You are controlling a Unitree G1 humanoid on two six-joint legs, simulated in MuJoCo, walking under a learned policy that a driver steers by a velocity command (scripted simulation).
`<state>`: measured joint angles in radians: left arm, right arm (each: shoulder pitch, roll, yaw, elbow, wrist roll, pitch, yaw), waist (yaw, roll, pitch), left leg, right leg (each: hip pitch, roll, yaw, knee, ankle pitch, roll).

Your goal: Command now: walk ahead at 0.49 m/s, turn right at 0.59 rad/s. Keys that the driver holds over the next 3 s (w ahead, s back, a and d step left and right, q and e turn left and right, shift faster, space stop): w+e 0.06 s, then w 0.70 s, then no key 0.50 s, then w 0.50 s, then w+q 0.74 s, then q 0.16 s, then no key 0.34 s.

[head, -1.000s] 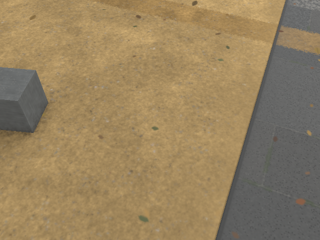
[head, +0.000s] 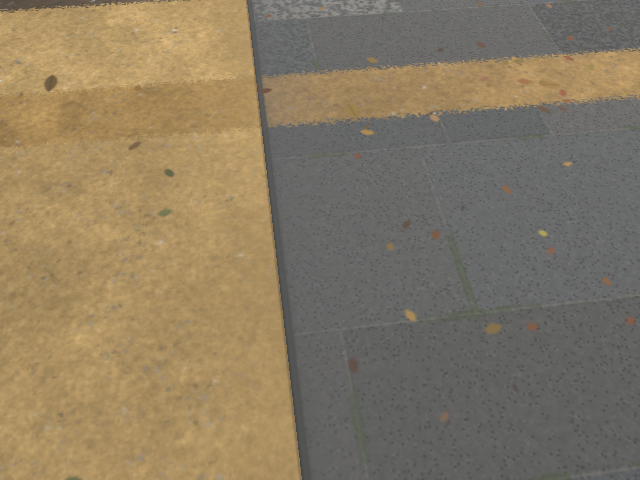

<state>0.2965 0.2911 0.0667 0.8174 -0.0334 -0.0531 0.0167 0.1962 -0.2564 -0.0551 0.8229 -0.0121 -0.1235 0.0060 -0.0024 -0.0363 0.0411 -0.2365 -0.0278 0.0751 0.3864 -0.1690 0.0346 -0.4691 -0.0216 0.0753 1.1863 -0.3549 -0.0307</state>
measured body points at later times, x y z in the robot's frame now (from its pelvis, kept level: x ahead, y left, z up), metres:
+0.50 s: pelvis +0.27 -0.08 +0.00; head +0.30 -0.10 +0.45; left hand +0.42 +0.16 -0.10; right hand +0.32 -0.37 -0.13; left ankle +0.24 +0.09 -0.65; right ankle +0.30 -0.16 -0.74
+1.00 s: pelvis +0.51 -0.06 -0.01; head +0.56 -0.05 +0.44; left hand +0.59 +0.21 -0.15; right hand +0.65 -0.33 -0.11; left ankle +0.63 +0.02 -0.74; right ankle +0.38 -0.18 -0.66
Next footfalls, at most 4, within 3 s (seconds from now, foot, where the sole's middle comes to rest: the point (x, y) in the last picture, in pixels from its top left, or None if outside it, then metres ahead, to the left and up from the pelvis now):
0.32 right None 0.34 -0.17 -0.78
0.88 left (322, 388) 0.67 0.02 -0.78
1.26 right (432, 415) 0.61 -0.22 -0.78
1.94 right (440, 287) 0.94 -0.28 -0.78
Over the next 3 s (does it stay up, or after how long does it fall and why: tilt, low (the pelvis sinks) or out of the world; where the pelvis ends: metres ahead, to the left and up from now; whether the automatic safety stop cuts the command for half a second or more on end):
stays up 1.25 -0.06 -0.01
